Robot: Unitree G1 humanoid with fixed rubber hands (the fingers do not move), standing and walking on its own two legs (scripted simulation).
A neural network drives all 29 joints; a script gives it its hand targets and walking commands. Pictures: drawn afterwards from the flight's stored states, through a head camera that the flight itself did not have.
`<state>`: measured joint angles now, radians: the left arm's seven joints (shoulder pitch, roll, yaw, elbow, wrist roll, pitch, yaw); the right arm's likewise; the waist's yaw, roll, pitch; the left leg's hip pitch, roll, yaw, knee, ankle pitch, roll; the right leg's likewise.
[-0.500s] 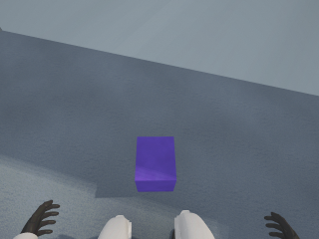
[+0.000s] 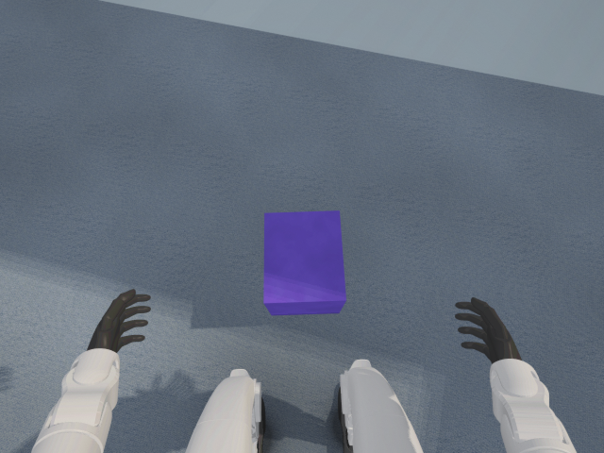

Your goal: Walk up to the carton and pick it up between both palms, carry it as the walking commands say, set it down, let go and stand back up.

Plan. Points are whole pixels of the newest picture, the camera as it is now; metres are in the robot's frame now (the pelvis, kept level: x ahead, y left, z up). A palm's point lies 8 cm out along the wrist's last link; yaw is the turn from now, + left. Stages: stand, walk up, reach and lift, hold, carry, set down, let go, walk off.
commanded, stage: reach and lift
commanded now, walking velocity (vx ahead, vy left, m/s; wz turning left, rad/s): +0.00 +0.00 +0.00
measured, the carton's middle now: (303, 265) +0.48 +0.00 -0.60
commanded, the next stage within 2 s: none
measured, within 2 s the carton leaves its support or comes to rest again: neither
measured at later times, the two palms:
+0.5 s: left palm (153, 262) +0.36 +0.23 -0.11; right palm (449, 276) +0.33 -0.23 -0.13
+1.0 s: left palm (198, 219) +0.46 +0.19 -0.19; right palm (405, 220) +0.46 -0.19 -0.20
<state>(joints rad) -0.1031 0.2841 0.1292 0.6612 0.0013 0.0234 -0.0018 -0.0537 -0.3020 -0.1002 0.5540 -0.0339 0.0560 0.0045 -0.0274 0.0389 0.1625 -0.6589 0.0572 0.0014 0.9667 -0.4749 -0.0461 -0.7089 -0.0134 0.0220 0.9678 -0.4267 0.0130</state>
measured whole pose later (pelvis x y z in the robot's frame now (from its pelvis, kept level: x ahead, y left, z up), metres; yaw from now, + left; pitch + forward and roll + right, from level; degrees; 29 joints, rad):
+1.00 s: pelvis -0.05 -0.01 -0.06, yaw +1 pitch +37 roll +2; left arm -1.11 0.28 0.27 0.69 -0.06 0.14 0.07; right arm -1.10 -0.29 -0.16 0.68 0.06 0.18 -0.08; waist -0.01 -0.02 0.26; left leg -1.38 0.04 0.00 1.11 -0.37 -0.05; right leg -1.44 -0.01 0.04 1.12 -0.33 0.01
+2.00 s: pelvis -0.11 -0.01 -0.27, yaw +3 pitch +32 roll +3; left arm -1.50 0.37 0.12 0.88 -0.23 0.20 0.18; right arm -1.50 -0.40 -0.09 0.91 0.20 0.21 -0.18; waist -0.01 -0.03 0.51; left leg -1.94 0.02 -0.03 1.95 -0.57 -0.07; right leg -2.01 0.00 0.07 1.95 -0.50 0.01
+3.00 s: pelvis -0.09 +0.00 -0.34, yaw +3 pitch +35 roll +2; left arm -1.58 0.33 0.04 1.11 -0.23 0.07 0.14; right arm -1.57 -0.40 -0.07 1.17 0.22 0.05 -0.11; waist -0.01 -0.01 0.52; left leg -2.18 -0.01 -0.05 2.20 -0.63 -0.08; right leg -2.25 -0.01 0.08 2.19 -0.55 0.03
